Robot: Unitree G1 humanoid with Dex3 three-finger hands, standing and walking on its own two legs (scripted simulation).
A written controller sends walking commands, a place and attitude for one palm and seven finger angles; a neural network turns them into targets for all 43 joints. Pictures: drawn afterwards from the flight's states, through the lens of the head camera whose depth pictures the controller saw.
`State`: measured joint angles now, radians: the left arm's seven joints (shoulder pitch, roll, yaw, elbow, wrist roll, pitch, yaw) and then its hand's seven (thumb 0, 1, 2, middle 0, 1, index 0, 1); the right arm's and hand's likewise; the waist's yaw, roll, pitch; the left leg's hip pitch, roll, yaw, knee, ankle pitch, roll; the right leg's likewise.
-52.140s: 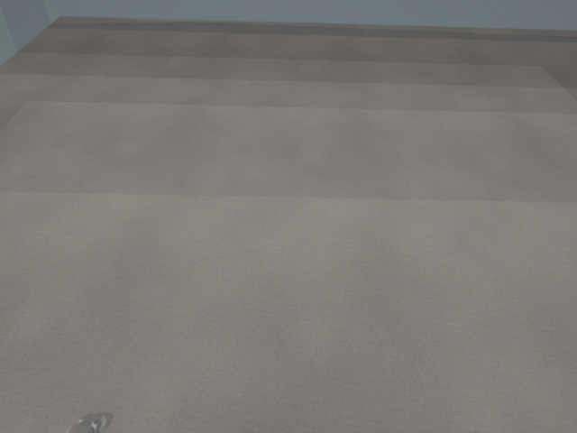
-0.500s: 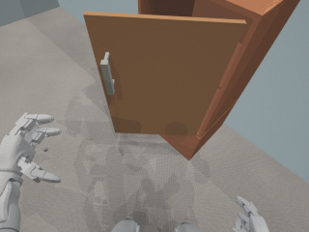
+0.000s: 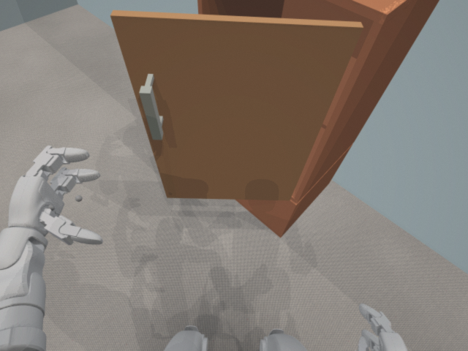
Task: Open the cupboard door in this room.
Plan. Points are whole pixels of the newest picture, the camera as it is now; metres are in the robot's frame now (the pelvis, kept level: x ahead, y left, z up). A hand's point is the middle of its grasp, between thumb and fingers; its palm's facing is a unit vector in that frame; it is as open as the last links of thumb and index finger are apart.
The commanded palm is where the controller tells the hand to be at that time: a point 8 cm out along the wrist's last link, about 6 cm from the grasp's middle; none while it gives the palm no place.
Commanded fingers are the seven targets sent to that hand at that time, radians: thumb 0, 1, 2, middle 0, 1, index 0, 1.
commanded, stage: move the hooked fingers beside the handle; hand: left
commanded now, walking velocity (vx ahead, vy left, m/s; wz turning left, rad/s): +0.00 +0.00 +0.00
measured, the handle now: (154, 108) +0.56 +0.19 +0.05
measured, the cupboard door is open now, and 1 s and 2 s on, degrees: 43 43 43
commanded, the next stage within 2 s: slide the fingers in behind the handle in 2.00 s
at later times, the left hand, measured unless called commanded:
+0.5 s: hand (97, 165) +0.41 +0.26 +0.05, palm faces +0.04 -1.00 -0.01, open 14.0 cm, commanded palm +0.39 +0.30 +0.06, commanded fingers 0.00 -0.50 0.30 -0.30 -1.20 -0.30 -1.20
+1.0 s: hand (115, 139) +0.47 +0.24 +0.05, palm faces +0.03 -1.00 +0.00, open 14.0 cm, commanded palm +0.46 +0.29 +0.05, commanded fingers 0.00 -0.50 0.30 -0.30 -1.20 -0.30 -1.20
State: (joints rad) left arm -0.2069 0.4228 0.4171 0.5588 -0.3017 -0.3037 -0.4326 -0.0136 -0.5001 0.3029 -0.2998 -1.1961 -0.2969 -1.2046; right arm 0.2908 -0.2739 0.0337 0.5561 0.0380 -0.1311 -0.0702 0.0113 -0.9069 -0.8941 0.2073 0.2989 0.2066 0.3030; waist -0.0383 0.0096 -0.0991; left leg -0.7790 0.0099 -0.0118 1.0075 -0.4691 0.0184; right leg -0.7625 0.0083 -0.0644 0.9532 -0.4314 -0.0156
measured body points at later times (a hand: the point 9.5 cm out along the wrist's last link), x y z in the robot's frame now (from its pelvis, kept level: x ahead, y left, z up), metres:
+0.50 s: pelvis +0.00 +0.00 -0.01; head +0.09 +0.02 +0.43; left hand +0.40 +0.31 +0.06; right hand +0.08 -0.27 -0.11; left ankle +0.01 +0.10 -0.68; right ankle +0.02 -0.11 -0.68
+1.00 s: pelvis +0.00 +0.01 -0.02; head +0.12 +0.03 +0.42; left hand +0.46 +0.30 +0.05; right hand +0.02 -0.27 -0.12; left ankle +0.01 +0.10 -0.68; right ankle +0.02 -0.11 -0.68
